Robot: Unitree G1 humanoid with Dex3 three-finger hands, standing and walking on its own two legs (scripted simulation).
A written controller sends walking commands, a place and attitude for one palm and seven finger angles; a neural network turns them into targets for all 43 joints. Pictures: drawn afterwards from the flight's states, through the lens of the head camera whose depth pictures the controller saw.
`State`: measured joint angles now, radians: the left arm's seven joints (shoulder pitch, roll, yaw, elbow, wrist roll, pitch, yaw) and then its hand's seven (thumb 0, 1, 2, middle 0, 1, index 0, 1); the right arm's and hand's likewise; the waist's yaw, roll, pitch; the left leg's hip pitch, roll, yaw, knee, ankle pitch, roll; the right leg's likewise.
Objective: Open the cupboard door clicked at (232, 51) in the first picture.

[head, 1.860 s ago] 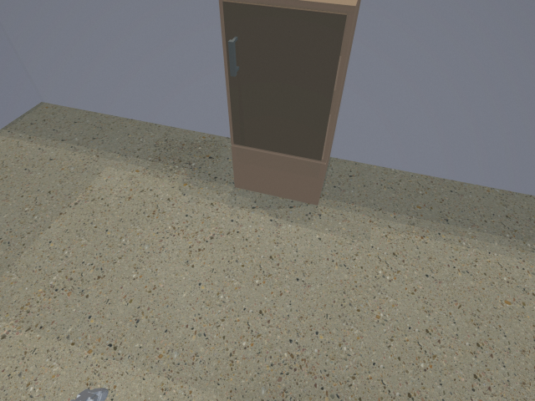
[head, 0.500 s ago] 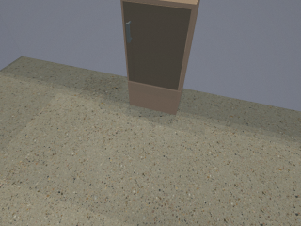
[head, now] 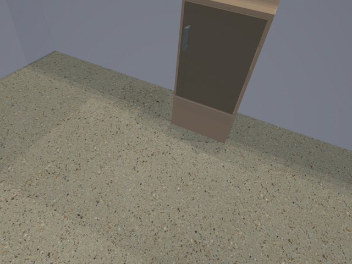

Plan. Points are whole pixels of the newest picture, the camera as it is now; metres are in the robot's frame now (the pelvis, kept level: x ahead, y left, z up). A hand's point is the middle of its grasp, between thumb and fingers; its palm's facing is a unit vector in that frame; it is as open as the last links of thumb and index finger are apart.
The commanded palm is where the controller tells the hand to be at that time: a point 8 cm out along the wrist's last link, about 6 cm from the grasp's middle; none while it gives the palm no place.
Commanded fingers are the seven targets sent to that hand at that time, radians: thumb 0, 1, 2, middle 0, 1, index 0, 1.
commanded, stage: walk to a spot facing it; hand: left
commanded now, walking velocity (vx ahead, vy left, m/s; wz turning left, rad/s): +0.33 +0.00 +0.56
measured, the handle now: (186, 38) +1.22 +0.00 -0.03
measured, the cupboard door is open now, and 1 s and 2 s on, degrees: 0 0 0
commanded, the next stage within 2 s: turn to face it in 0.88 s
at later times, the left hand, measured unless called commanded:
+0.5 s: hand (105, 215) +0.28 +0.21 -0.15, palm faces +0.13 -0.98 -0.17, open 7.4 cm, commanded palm none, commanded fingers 0.00 0.90 0.90 -0.20 -0.30 -0.20 -0.30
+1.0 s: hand (105, 229) +0.25 +0.21 -0.18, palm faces +0.51 -0.84 -0.20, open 7.3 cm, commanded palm none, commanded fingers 0.00 0.90 0.90 -0.20 -0.30 -0.20 -0.30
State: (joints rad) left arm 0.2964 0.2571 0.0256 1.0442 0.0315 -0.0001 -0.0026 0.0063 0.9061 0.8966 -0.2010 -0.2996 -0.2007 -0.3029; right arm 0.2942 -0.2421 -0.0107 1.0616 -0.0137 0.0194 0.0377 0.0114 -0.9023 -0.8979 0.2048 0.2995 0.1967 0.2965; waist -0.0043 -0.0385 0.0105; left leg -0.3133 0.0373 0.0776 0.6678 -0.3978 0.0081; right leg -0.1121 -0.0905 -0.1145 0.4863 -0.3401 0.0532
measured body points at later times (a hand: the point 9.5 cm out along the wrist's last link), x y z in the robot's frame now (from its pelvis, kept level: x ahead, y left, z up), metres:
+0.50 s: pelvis +0.18 +0.02 +0.00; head +0.21 +0.02 +0.45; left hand +0.27 +0.26 -0.14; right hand +0.13 -0.20 -0.15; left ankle +0.03 +0.10 -0.73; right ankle +0.33 -0.09 -0.70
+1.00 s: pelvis +0.36 +0.05 +0.00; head +0.38 +0.09 +0.44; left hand +0.22 +0.25 -0.17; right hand +0.60 -0.12 -0.12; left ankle +0.41 +0.17 -0.72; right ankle +0.36 -0.09 -0.73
